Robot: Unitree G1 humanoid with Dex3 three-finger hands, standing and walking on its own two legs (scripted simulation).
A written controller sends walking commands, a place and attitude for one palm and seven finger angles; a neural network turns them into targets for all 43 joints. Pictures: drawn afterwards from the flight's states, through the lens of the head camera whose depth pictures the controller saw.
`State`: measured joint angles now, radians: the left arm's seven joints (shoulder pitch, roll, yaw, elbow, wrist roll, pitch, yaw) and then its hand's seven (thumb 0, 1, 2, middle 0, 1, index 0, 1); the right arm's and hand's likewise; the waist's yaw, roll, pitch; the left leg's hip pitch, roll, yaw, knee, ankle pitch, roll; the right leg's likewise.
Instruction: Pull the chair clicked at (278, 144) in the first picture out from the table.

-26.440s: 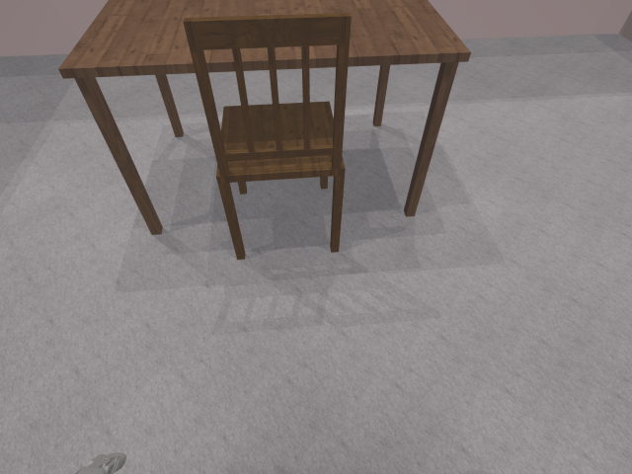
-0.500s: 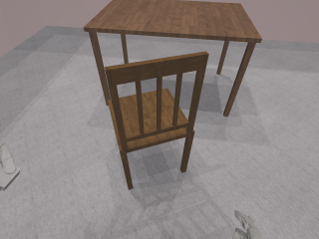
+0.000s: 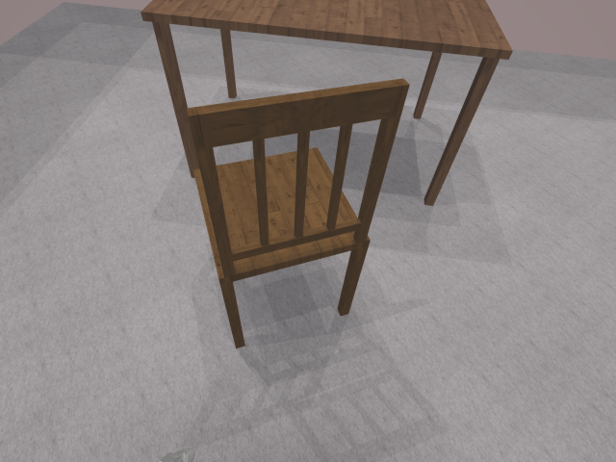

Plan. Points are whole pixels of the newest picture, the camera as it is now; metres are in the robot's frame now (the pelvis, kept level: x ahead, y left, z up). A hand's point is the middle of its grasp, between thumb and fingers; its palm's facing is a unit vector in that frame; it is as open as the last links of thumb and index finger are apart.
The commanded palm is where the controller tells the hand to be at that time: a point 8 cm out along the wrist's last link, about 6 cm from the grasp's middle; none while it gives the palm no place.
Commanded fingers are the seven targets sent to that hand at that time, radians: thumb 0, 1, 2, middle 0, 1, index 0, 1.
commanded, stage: let the arm hang, fingers relaxed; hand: left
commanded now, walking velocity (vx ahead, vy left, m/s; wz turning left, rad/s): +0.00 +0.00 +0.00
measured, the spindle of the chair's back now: (300, 189) +0.65 +0.03 -0.09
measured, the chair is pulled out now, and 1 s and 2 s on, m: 0.56 0.56 0.56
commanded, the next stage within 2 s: look to check the result in 0.82 s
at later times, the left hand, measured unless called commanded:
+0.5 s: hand out of the picture -0.01 +0.18 -0.16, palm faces +0.03 -0.98 -0.21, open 7.4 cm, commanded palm none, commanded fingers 0.00 0.90 0.90 -0.20 -0.30 -0.20 -0.30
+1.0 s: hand out of the picture -0.01 +0.15 -0.17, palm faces +0.04 -0.99 -0.16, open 7.4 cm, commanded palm none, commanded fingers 0.00 0.90 0.90 -0.20 -0.30 -0.20 -0.30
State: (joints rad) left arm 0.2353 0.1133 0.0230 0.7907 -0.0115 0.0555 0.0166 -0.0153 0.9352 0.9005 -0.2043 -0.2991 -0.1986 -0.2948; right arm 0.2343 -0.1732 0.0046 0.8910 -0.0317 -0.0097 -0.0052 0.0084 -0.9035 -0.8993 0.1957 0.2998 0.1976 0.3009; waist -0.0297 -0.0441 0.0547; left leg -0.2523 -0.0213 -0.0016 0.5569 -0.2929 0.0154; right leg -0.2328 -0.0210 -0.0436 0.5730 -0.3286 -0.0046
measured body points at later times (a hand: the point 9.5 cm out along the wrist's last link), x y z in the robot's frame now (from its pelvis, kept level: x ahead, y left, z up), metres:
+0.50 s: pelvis +0.00 +0.00 +0.01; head +0.01 -0.01 +0.46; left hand -0.01 +0.23 -0.14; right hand -0.01 -0.21 -0.16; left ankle +0.00 +0.11 -0.73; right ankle -0.01 -0.11 -0.73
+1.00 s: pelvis +0.00 +0.00 +0.01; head +0.01 -0.01 +0.46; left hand -0.01 +0.20 -0.15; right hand -0.03 -0.20 -0.15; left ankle +0.00 +0.11 -0.73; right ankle -0.01 -0.11 -0.73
